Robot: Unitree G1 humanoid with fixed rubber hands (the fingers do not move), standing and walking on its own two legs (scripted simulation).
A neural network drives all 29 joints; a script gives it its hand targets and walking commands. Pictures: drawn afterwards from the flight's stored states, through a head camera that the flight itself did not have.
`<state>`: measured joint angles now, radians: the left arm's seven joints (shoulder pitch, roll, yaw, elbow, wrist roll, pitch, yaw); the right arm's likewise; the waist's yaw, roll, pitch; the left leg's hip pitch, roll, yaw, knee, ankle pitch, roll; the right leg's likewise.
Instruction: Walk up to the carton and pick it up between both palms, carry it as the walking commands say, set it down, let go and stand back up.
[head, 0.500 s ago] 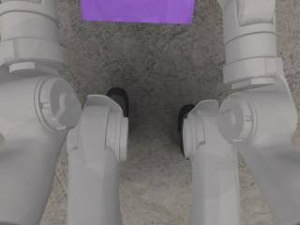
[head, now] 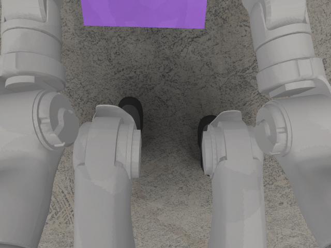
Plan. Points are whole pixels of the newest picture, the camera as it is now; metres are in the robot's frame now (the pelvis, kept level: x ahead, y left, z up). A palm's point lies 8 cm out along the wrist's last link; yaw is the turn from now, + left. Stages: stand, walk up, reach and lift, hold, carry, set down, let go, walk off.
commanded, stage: set down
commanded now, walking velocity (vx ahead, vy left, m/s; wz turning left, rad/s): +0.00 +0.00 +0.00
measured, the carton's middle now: out of the picture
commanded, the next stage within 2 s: let go in 1.54 s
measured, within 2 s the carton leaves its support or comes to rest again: neither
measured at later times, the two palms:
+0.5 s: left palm out of the picture +0.53 +0.28 -0.12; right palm out of the picture +0.57 -0.06 -0.13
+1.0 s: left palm out of the picture +0.53 +0.29 +0.03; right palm out of the picture +0.58 -0.06 +0.02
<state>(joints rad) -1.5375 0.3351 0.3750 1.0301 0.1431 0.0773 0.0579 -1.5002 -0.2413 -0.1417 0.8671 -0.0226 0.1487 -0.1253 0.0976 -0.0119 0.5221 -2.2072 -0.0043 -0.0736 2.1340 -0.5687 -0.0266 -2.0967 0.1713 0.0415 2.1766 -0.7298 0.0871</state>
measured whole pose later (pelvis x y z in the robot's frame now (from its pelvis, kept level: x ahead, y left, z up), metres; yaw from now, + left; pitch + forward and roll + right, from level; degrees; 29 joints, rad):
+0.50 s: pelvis -0.02 -0.01 +0.01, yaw +3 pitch +31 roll +0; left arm -1.58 0.43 0.25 0.95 -0.04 0.25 0.08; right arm -1.51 -0.32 -0.05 0.76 0.11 0.31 -0.21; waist 0.10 -0.04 0.52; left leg -2.11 -0.02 -0.07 2.08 -0.52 -0.06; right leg -2.02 0.15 0.04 2.16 -0.69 0.06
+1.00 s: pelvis -0.02 -0.02 +0.13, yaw +4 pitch +30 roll +0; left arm -1.58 0.46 0.24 0.81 -0.04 0.40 0.04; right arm -1.51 -0.32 -0.11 0.67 0.11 0.43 -0.22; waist 0.10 -0.04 0.52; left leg -1.76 -0.03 -0.07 1.68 -0.44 -0.06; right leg -1.69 0.12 0.05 1.76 -0.59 0.04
